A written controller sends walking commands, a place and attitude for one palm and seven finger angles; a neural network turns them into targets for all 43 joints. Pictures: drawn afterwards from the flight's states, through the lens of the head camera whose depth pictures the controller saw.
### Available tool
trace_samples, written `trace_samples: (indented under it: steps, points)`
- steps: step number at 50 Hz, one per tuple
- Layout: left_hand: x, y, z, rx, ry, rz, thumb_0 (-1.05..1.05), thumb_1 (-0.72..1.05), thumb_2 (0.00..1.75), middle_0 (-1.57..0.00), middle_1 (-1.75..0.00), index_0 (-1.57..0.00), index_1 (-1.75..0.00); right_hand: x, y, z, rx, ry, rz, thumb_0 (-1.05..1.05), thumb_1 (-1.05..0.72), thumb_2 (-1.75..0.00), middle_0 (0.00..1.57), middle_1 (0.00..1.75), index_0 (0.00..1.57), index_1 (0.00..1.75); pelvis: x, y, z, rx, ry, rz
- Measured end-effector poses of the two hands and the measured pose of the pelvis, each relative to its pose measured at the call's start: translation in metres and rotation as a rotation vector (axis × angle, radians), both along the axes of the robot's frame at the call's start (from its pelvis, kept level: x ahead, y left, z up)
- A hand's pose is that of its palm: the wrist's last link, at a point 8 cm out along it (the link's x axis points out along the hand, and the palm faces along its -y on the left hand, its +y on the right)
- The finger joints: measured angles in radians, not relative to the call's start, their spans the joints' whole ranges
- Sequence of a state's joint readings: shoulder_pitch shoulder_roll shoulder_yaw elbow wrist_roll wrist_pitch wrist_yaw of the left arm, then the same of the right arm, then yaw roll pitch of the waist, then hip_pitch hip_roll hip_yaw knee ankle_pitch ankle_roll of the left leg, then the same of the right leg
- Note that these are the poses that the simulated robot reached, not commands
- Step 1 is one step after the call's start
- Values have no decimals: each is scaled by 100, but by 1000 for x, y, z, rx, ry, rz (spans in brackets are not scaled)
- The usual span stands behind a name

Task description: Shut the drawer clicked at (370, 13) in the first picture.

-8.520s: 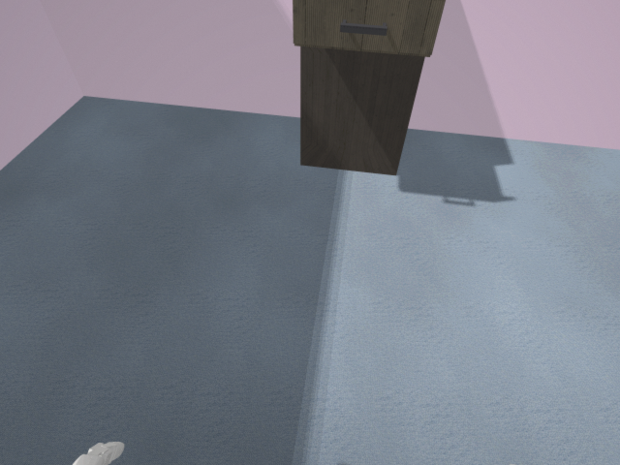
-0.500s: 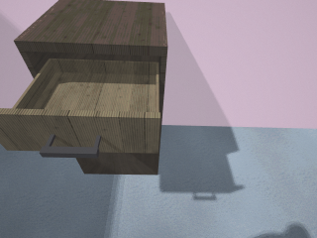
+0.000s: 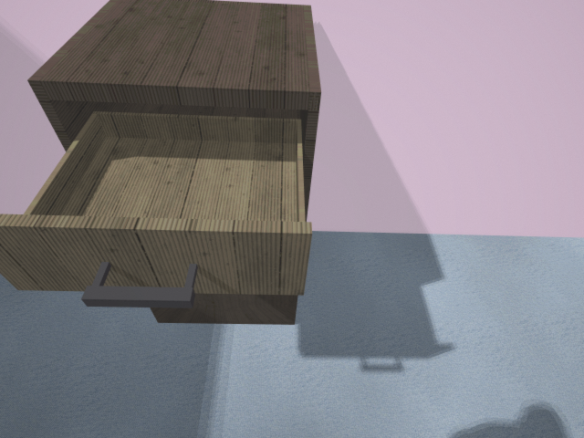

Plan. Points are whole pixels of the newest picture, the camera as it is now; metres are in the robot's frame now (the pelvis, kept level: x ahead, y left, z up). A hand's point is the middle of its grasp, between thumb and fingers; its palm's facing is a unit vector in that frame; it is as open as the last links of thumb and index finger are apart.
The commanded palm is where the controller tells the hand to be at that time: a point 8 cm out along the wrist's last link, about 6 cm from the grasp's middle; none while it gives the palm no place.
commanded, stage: come to a stop and stand still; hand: left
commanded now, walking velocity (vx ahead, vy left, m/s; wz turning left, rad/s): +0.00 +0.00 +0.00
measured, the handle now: (144, 283) +0.30 +0.23 +0.04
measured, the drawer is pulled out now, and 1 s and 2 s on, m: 0.29 0.29 0.29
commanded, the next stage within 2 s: look again from close up in 0.44 s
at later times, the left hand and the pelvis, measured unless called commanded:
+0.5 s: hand out of the picture +0.01 +0.17 -0.17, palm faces -0.01 -0.97 -0.23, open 7.4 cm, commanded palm none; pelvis +0.00 -0.01 +0.00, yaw +0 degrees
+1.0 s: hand out of the picture +0.00 +0.12 -0.17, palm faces +0.00 -0.99 -0.16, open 7.3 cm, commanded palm none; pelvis +0.02 -0.04 +0.00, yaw -1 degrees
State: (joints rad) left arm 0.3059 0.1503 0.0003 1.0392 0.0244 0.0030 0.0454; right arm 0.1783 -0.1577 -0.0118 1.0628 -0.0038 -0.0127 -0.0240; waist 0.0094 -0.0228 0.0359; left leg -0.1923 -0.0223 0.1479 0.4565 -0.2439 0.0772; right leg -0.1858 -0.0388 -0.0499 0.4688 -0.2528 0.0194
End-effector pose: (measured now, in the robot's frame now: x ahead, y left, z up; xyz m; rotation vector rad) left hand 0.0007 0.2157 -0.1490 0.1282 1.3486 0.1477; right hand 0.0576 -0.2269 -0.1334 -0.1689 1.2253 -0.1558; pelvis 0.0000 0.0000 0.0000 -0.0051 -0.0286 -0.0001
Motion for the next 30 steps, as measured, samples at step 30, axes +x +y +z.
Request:
trace_samples:
  steps: [30]
  points:
    - [10,-13,12,44,24,-43,1,92,89,-20,-29,-20,-30,-66,-2,-18,84,174,-16,0,-91,-90,19,29,20,30,5,-18,1,21,4,-8]
